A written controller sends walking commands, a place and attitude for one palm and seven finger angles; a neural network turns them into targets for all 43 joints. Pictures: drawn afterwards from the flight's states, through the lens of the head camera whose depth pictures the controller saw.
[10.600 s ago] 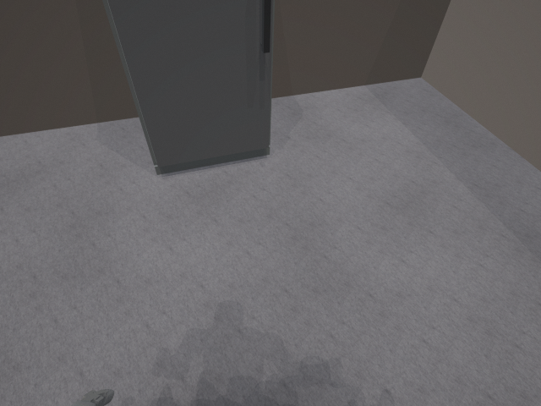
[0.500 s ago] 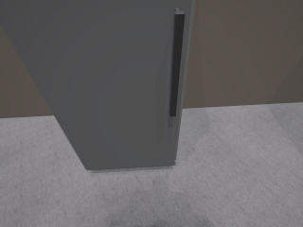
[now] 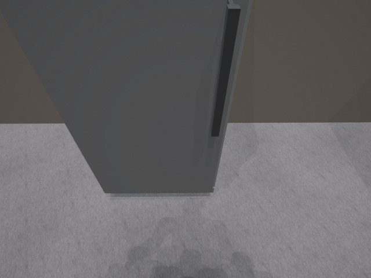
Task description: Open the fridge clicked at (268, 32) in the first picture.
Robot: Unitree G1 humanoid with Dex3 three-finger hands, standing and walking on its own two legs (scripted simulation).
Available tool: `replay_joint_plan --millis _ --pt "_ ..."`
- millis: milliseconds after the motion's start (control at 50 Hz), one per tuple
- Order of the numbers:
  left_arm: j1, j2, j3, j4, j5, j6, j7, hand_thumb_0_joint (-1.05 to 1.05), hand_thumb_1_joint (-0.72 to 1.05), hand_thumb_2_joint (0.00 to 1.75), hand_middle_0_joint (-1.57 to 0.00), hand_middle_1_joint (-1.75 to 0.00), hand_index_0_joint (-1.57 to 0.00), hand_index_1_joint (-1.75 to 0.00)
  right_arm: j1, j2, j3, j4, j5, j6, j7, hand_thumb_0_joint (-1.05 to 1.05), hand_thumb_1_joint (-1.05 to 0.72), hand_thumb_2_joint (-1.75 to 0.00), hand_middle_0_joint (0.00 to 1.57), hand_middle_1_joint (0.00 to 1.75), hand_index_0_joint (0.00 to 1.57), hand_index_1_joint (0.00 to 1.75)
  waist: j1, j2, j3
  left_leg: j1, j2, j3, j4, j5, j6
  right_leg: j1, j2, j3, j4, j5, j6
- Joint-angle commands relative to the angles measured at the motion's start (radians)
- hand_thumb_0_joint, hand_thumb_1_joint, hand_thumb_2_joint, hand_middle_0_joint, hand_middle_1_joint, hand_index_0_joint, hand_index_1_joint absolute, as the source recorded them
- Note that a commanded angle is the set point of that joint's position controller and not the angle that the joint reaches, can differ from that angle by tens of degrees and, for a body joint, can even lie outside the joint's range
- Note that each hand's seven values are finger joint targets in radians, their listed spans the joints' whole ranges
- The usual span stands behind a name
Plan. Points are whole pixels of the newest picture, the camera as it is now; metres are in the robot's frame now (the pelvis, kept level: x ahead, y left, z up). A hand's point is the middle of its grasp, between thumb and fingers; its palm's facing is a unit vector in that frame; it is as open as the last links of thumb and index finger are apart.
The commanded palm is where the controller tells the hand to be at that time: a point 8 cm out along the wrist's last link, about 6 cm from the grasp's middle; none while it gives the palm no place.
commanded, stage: look again from close up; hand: right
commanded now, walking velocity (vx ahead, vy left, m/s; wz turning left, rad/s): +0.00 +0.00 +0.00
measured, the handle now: (220, 80) +0.63 -0.06 +0.09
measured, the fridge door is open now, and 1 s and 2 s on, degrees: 0 0 0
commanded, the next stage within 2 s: shuffle to correct the standing spot in 0.88 s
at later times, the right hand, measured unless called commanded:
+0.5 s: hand out of the picture +0.10 -0.21 -0.16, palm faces -0.03 +0.95 -0.31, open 7.4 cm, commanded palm none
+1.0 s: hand out of the picture +0.12 -0.20 -0.15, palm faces -0.04 +0.94 -0.33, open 7.4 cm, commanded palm none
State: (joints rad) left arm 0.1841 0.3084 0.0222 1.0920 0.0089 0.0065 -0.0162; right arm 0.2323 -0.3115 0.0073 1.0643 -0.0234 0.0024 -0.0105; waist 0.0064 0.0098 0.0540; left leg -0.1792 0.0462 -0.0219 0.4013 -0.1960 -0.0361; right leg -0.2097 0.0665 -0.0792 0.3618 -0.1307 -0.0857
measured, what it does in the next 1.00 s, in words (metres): shifts its weight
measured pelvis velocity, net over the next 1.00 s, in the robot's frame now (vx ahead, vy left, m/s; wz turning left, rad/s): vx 0.05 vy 0.04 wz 0.00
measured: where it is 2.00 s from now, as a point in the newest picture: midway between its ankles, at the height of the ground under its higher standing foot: outside the picture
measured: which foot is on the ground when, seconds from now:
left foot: down 0.00-1.00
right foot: down 0.00-1.00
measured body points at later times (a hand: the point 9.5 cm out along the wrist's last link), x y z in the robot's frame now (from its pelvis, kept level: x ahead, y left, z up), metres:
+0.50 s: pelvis +0.03 +0.02 +0.00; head +0.05 +0.02 +0.45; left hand +0.13 +0.30 -0.13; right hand +0.10 -0.26 -0.14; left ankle +0.02 +0.15 -0.74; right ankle +0.05 -0.06 -0.74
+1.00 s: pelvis +0.05 +0.04 +0.01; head +0.06 +0.04 +0.46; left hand +0.12 +0.33 -0.13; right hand +0.12 -0.25 -0.13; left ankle +0.02 +0.15 -0.74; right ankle +0.05 -0.06 -0.74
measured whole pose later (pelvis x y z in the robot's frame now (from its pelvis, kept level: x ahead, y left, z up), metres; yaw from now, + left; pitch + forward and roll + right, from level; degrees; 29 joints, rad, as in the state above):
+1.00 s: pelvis +0.05 +0.04 +0.01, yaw +0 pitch -1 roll +0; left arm 0.12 0.33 -0.01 1.12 0.01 -0.01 0.00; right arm 0.14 -0.32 0.01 1.09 -0.01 -0.01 -0.01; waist 0.01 0.00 0.05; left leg -0.07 0.00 0.00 0.31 -0.22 0.01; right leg -0.12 0.02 -0.05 0.30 -0.17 -0.03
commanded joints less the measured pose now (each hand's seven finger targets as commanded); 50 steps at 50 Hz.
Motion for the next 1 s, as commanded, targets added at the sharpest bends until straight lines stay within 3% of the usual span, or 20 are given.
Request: replay_joint_plan --millis 0,120,420,520,960,980 --pt "-0.038 0.197 0.036 -0.057 -0.003 -0.03 0.018 0.0 0.9 0.9 -0.2 -0.3 -0.2 -0.3 -0.015 -0.175 -0.029 -0.042 0.002 -0.026 -0.013 0.0 -0.9 -0.9 0.2 0.3 0.2 0.3 0.007 -0.019 -0.026 -0.034 0.065 -0.072 -0.071 -0.027 0.06 0.034 -0.197 0.226 -0.144 -0.187 0.049" --pt "-0.053 0.186 0.028 -0.049 -0.005 -0.034 0.021 0.0 0.9 0.9 -0.2 -0.3 -0.2 -0.3 -0.029 -0.169 -0.024 -0.03 0.004 -0.03 -0.016 0.0 -0.9 -0.9 0.2 0.3 0.2 0.3 0.01 -0.004 -0.051 -0.011 0.076 -0.073 -0.086 0.036 0.056 0.083 -0.189 0.199 -0.106 -0.034 0.049" --pt "-0.101 0.182 0.015 -0.043 -0.002 -0.041 0.025 0.0 0.9 0.9 -0.2 -0.3 -0.2 -0.3 -0.081 -0.182 -0.028 -0.034 0.009 -0.039 -0.016 0.0 -0.9 -0.9 0.2 0.3 0.2 0.3 0.002 -0.006 -0.105 0.057 0.088 -0.075 -0.096 0.183 0.056 0.134 -0.188 0.172 -0.064 0.175 0.052" --pt "-0.11 0.186 0.013 -0.039 -0.001 -0.04 0.025 0.0 0.9 0.9 -0.2 -0.3 -0.2 -0.3 -0.1 -0.188 -0.031 -0.039 0.009 -0.039 -0.014 0.0 -0.9 -0.9 0.2 0.3 0.2 0.3 0.0 -0.004 -0.082 0.055 0.087 -0.076 -0.109 0.166 0.057 0.124 -0.19 0.169 -0.077 0.148 0.054" --pt "-0.099 0.211 0.007 -0.025 -0.001 -0.044 0.032 0.0 0.9 0.9 -0.2 -0.3 -0.2 -0.3 -0.115 -0.208 -0.036 -0.031 0.013 -0.04 -0.01 0.0 -0.9 -0.9 0.2 0.3 0.2 0.3 0.0 -0.013 -0.094 0.079 0.085 -0.087 -0.131 0.196 0.063 0.157 -0.198 0.16 -0.09 0.17 0.059" --pt "-0.082 0.166 -0.004 -0.017 0.0 -0.039 0.031 0.0 0.9 0.9 -0.2 -0.3 -0.2 -0.3 -0.09 -0.166 -0.027 -0.018 0.014 -0.035 -0.012 0.0 -0.9 -0.9 0.2 0.3 0.2 0.3 0.001 0.0 -0.105 0.079 0.081 -0.085 -0.132 0.179 0.057 0.169 -0.2 0.15 -0.081 0.152 0.064"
